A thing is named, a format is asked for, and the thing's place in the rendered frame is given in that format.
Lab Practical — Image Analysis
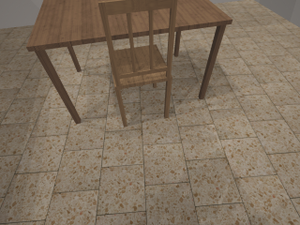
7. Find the chair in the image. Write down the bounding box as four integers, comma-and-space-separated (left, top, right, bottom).
98, 0, 178, 128

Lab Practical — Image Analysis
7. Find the table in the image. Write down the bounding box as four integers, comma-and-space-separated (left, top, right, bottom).
26, 0, 233, 125

